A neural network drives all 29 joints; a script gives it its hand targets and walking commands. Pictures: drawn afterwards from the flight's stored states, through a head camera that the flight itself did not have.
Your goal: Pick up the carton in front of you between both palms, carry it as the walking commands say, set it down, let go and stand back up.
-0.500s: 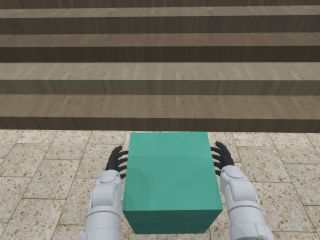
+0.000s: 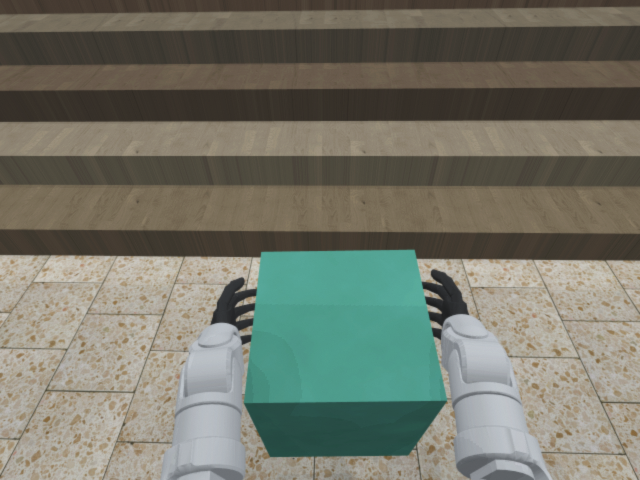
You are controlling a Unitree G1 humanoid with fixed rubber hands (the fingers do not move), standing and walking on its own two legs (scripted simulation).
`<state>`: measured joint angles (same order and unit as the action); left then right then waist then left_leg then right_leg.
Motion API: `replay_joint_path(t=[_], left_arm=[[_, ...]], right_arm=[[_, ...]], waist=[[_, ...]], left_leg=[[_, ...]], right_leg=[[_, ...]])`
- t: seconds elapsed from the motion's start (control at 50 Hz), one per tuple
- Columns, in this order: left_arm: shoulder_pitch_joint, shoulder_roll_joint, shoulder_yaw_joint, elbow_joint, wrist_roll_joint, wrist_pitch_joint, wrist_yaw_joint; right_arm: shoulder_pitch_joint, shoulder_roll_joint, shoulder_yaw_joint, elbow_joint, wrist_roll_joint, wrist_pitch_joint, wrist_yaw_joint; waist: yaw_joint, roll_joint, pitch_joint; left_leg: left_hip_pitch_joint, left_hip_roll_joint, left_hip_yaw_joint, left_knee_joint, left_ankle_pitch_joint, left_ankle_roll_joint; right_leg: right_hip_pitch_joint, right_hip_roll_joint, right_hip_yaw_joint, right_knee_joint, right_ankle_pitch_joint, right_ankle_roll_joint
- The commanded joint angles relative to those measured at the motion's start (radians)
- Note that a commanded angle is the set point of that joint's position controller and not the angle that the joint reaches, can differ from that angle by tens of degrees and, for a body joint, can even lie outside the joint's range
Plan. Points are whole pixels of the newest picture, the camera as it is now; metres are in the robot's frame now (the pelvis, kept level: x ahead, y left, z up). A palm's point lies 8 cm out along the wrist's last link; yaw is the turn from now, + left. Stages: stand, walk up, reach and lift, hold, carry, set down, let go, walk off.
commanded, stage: reach and lift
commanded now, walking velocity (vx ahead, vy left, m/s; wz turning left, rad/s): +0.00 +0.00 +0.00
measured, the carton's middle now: (338, 358) +0.30 +0.00 -0.04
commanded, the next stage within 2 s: hold in 0.50 s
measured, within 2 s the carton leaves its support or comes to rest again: neither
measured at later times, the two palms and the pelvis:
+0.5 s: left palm (225, 329) +0.30 +0.15 +0.04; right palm (454, 319) +0.31 -0.15 +0.04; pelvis +0.02 +0.00 +0.01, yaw +0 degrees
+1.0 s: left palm (222, 330) +0.29 +0.15 +0.05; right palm (461, 322) +0.29 -0.15 +0.06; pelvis +0.00 +0.00 +0.00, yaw +0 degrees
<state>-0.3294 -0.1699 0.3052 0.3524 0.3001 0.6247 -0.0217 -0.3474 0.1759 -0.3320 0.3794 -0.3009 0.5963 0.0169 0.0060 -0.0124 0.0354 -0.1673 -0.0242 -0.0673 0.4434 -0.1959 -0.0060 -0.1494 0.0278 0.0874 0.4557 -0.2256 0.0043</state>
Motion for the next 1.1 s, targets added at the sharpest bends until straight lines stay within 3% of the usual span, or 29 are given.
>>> replay_joint_path(t=[0.0, 0.26, 0.46, 0.56, 0.72, 1.08], left_arm=[[-0.504, -0.925, -0.556, -0.014, -0.214, -0.022, -0.214], [-0.383, -0.908, -0.605, -0.126, -0.254, 0.012, -0.203], [-0.366, -0.884, -0.618, -0.175, -0.264, 0.035, -0.199], [-0.360, -0.887, -0.690, -0.267, -0.310, 0.062, -0.195], [-0.369, -0.833, -0.618, -0.213, -0.265, 0.112, -0.191], [-0.479, -0.885, -0.614, -0.157, -0.267, 0.101, -0.199]], right_arm=[[-0.474, 0.927, 0.558, 0.019, 0.212, 0.000, 0.229], [-0.345, 0.907, 0.604, -0.091, 0.244, 0.034, 0.216], [-0.324, 0.897, 0.622, -0.141, 0.257, 0.060, 0.207], [-0.312, 0.904, 0.688, -0.234, 0.297, 0.090, 0.198], [-0.333, 0.843, 0.626, -0.193, 0.263, 0.140, 0.201], [-0.446, 0.871, 0.614, -0.136, 0.256, 0.125, 0.216]], waist=[[0.002, 0.015, -0.279], [-0.001, 0.012, -0.283], [0.001, 0.008, -0.258], [-0.010, 0.006, -0.306], [0.001, 0.006, -0.158], [-0.007, 0.010, -0.209]], left_leg=[[0.152, -0.060, 0.006, -0.069, 0.108, 0.003], [0.203, -0.067, -0.006, -0.088, 0.260, -0.003], [0.202, -0.069, -0.006, -0.096, 0.248, -0.001], [0.239, -0.070, -0.008, -0.101, 0.297, -0.005], [0.180, -0.063, 0.001, -0.129, 0.104, 0.006], [0.193, -0.056, 0.002, -0.114, 0.070, -0.001]], right_leg=[[0.013, 0.060, -0.015, -0.098, 0.094, -0.013], [0.080, 0.066, -0.005, -0.116, 0.245, -0.003], [0.092, 0.062, -0.001, -0.124, 0.249, 0.000], [0.131, 0.061, 0.003, -0.131, 0.309, 0.004], [0.075, 0.054, -0.006, -0.156, 0.110, -0.005], [0.055, 0.052, -0.017, -0.140, 0.064, -0.011]])
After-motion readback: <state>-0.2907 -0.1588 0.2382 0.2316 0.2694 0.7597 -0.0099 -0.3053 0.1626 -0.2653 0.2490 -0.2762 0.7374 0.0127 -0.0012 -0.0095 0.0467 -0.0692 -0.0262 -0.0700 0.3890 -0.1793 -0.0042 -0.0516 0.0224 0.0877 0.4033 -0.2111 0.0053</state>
